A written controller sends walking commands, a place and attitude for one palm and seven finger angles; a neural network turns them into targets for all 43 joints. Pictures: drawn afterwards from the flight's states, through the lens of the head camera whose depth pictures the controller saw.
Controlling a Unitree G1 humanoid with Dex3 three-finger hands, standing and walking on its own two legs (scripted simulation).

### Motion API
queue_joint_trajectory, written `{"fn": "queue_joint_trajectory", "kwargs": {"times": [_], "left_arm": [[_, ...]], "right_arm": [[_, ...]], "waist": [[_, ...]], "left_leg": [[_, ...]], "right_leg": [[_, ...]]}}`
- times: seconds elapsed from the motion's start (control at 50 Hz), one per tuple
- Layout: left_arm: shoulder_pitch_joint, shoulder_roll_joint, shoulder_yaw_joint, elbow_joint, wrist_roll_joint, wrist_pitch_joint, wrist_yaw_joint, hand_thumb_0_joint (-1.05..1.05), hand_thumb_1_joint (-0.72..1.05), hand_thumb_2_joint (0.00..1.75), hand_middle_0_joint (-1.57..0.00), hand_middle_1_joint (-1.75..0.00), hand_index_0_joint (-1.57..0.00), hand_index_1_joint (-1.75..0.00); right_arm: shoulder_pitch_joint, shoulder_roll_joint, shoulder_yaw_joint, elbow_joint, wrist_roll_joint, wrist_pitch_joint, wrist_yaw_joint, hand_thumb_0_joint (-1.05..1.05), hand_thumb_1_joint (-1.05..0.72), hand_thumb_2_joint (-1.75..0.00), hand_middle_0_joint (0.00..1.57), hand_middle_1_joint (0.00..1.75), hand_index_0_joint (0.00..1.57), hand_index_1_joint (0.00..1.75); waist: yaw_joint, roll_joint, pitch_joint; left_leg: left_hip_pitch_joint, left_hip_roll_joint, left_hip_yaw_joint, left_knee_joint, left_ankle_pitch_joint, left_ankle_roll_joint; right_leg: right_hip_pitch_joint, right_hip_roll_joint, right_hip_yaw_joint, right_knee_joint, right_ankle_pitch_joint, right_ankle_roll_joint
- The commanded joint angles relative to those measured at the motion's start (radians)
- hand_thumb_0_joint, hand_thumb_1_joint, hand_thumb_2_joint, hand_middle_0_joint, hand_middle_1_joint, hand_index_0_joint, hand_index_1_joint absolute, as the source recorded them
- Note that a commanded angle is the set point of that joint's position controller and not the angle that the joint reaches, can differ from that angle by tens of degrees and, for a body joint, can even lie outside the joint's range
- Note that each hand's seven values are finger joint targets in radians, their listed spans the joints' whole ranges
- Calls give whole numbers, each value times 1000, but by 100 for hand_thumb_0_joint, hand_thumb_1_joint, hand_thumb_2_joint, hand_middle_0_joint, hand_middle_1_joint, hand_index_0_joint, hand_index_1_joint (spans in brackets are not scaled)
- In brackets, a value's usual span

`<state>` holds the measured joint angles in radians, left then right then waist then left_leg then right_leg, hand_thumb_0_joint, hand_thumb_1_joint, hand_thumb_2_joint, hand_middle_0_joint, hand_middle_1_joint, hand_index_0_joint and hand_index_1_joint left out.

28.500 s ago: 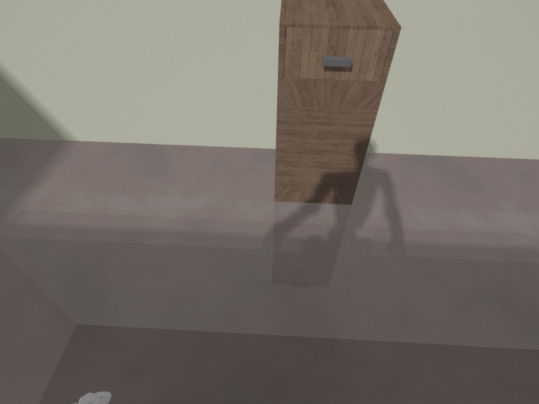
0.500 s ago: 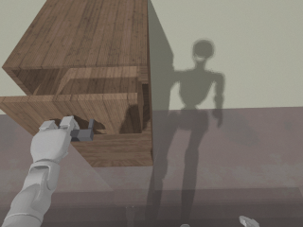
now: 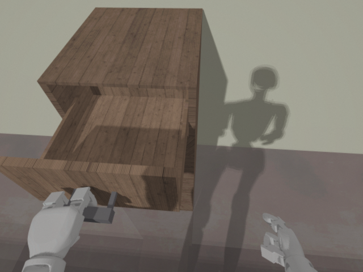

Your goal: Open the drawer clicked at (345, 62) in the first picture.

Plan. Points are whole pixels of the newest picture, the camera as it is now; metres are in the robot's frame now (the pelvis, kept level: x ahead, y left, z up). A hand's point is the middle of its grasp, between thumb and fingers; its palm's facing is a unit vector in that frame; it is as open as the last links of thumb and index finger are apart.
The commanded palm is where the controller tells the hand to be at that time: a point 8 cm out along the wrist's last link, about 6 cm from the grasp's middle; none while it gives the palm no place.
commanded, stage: pull the drawer open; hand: left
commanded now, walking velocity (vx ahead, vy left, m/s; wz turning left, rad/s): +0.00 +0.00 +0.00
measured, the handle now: (91, 204) +0.24 +0.23 +0.03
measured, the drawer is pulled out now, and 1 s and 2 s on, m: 0.24 0.30 0.30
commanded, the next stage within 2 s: open the thumb to release the handle in 1.02 s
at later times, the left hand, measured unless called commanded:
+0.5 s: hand (66, 248) +0.15 +0.25 +0.00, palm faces -0.03 -0.07 -1.00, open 5.7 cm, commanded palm +0.10 +0.26 +0.05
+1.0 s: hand out of the picture +0.11 +0.25 +0.00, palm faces -0.05 -0.08 -1.00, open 6.2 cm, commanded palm +0.06 +0.26 +0.05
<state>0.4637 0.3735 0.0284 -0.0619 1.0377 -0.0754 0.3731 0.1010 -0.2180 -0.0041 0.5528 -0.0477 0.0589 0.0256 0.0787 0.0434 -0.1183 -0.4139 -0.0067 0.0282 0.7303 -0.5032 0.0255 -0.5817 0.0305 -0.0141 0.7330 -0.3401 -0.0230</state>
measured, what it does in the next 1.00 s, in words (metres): stands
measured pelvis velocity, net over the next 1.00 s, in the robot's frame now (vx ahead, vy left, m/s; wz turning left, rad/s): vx -0.01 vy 0.00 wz -0.01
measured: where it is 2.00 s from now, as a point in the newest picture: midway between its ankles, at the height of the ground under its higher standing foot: outside the picture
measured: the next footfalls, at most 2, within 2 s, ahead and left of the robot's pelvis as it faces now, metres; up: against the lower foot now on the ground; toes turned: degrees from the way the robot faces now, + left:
none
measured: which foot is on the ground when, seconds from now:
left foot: down 0.00-1.00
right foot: down 0.00-1.00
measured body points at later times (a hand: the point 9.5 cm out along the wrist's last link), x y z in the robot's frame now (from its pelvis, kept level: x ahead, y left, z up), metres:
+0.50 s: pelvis -0.03 -0.01 -0.01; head +0.01 -0.04 +0.44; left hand +0.15 +0.26 +0.06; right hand +0.17 -0.24 -0.11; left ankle -0.09 +0.10 -0.71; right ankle +0.01 -0.11 -0.71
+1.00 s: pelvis -0.01 +0.00 -0.02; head +0.03 -0.03 +0.43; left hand +0.11 +0.25 +0.06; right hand +0.20 -0.22 -0.11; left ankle -0.09 +0.10 -0.71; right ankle +0.01 -0.11 -0.71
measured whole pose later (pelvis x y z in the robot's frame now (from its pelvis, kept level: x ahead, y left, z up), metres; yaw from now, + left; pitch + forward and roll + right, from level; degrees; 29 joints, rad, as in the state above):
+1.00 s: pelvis -0.01 +0.00 -0.02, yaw -1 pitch +13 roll +0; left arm 0.76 0.40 0.08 -0.22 1.01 -0.14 0.49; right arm 0.12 -0.23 -0.02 0.52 -0.05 0.09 0.03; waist 0.08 0.04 -0.15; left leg -0.53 0.00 0.04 0.86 -0.55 0.02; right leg -0.71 0.03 0.00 0.86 -0.37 -0.03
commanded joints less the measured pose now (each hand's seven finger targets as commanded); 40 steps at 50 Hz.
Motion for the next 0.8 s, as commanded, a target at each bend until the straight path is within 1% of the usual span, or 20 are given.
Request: {"fn": "queue_joint_trajectory", "kwargs": {"times": [0.0, 0.02, 0.04, 0.1, 0.16, 0.2, 0.24, 0.28, 0.3, 0.34, 0.4, 0.46, 0.48, 0.52, 0.56, 0.58, 0.66, 0.68, 0.76, 0.78], "left_arm": [[-175, 207, 136, -225, 31, -21, 76, 0, 90, 90, -40, -135, -40, -135], [-108, 210, 160, -183, 37, -29, 84, 0, 90, 90, -40, -135, -40, -135], [-64, 192, 153, -180, 34, -37, 88, 0, 90, 90, -40, -135, -40, -135], [-34, 208, 170, -208, 22, -47, 102, 0, 90, 90, -40, -135, -40, -135], [-17, 194, 164, -201, 2, -46, 104, 0, 90, 90, -40, -135, -40, -135], [-13, 217, 190, -170, -8, -45, 101, 0, 90, 90, -40, -135, -40, -135], [-31, 218, 189, -163, -11, -44, 101, 0, 90, 90, -40, -135, -40, -135], [-45, 239, 204, -166, -11, -40, 101, 0, 90, 90, -40, -135, -40, -135], [-55, 236, 196, -169, -11, -38, 101, 0, 90, 90, -40, -135, -40, -135], [29, 219, 195, -158, -22, -32, 100, 0, 90, 90, -40, -135, -40, -135], [112, 199, 180, -177, -45, -22, 92, 0, 90, 90, -40, -135, -40, -135], [196, 210, 197, -206, -53, -17, 90, 0, 90, 90, -40, -135, -40, -135], [248, 213, 204, -213, -57, -15, 93, 0, 90, 90, -40, -135, -40, -135], [294, 200, 192, -232, -59, -13, 93, 0, 90, 90, -40, -135, -40, -135], [367, 188, 186, -254, -64, -15, 98, 0, 90, 90, -40, -135, -40, -135], [379, 201, 202, -258, -64, -14, 103, 0, 90, 90, -40, -135, -40, -135], [445, 174, 177, -284, -55, -27, 124, 0, 90, 90, -40, -135, -40, -135], [445, 174, 183, -288, -56, -30, 127, 0, 90, 90, -40, -135, -40, -135], [463, 182, 201, -280, -41, -49, 152, 0, 90, 90, -40, -135, -40, -135], [457, 197, 214, -292, -40, -51, 158, 0, 90, 90, -40, -135, -40, -135]], "right_arm": [[-69, -132, -49, -106, -19, -22, -22, 0, -90, -90, 20, 30, 20, 30], [-62, -118, -52, -113, -21, -25, -27, 0, -90, -90, 20, 30, 20, 30], [-58, -116, -51, -114, -20, -27, -26, 0, -90, -90, 20, 30, 20, 30], [-48, -115, -59, -115, -15, -25, -29, 0, -90, -90, 20, 30, 20, 30], [-55, -114, -62, -114, -14, -22, -33, 0, -90, -90, 20, 30, 20, 30], [-60, -115, -58, -110, -11, -19, -40, 0, -90, -90, 20, 30, 20, 30], [-73, -114, -55, -114, -9, -17, -45, 0, -90, -90, 20, 30, 20, 30], [-74, -117, -56, -117, -7, -17, -48, 0, -90, -90, 20, 30, 20, 30], [-77, -115, -54, -116, -7, -17, -49, 0, -90, -90, 20, 30, 20, 30], [-80, -111, -54, -126, -1, -22, -49, 0, -90, -90, 20, 30, 20, 30], [-89, -115, -50, -140, 8, -27, -44, 0, -90, -90, 20, 30, 20, 30], [-101, -120, -47, -152, 11, -31, -43, 0, -90, -90, 20, 30, 20, 30], [-105, -124, -46, -159, 13, -32, -42, 0, -90, -90, 20, 30, 20, 30], [-107, -123, -45, -161, 14, -31, -36, 0, -90, -90, 20, 30, 20, 30], [-112, -128, -45, -171, 14, -31, -29, 0, -90, -90, 20, 30, 20, 30], [-111, -132, -45, -173, 15, -27, -28, 0, -90, -90, 20, 30, 20, 30], [-99, -135, -49, -184, 7, -25, -13, 0, -90, -90, 20, 30, 20, 30], [-92, -136, -53, -183, 7, -23, -12, 0, -90, -90, 20, 30, 20, 30], [-80, -134, -54, -188, 1, -18, -10, 0, -90, -90, 20, 30, 20, 30], [-75, -138, -56, -191, 1, -17, -10, 0, -90, -90, 20, 30, 20, 30]], "waist": [[-28, -16, -154], [-7, 1, -153], [-4, -2, -164], [4, 21, -229], [2, -29, -230], [1, -44, -212], [2, -37, -185], [3, -23, -195], [4, 4, -196], [17, 8, -182], [24, -11, -164], [39, -6, -149], [48, 7, -162], [45, -16, -132], [51, 3, -119], [51, -4, -124], [44, 1, -106], [36, -13, -106], [42, -24, -126], [41, -3, -144]], "left_leg": [[-6, -12, -43, -32, 573, -34], [-16, -14, -38, -29, 542, -31], [-12, -16, -35, -23, 533, -32], [10, -15, -41, -5, 576, -44], [-22, -20, -38, 1, 538, -36], [-55, -23, -35, -7, 481, -28], [-80, -27, -35, -15, 431, -22], [-81, -25, -35, -19, 418, -21], [-76, -26, -32, -23, 402, -20], [-88, -25, -29, -33, 382, -19], [-104, -21, -26, -49, 357, -17], [-125, -18, -20, -62, 338, -15], [-122, -13, -18, -64, 357, -18], [-135, -12, -15, -61, 343, -14], [-142, -8, -11, -60, 347, -14], [-141, -6, -14, -61, 359, -16], [-124, -4, -15, -37, 371, -16], [-120, -2, -20, -33, 385, -17], [-117, -10, -20, -4, 374, -19], [-107, -10, -22, 0, 402, -26]], "right_leg": [[167, -8, 34, -18, 412, -29], [165, -9, 22, -13, 367, -31], [161, -8, 22, -12, 365, -31], [168, -11, 27, 4, 385, -31], [180, -14, 25, 5, 393, -26], [193, -18, 32, -1, 386, -24], [192, -20, 32, -6, 352, -26], [194, -19, 40, -11, 327, -28], [193, -22, 40, -16, 311, -28], [205, -21, 35, -24, 282, -28], [224, -24, 37, -39, 248, -27], [238, -27, 51, -48, 233, -27], [252, -28, 55, -47, 247, -27], [238, -30, 62, -51, 235, -26], [238, -33, 63, -51, 246, -26], [237, -32, 70, -50, 255, -27], [172, -28, 64, -35, 234, -27], [157, -25, 65, -33, 229, -27], [119, -23, 64, -10, 217, -29], [113, -21, 73, -4, 233, -31]]}}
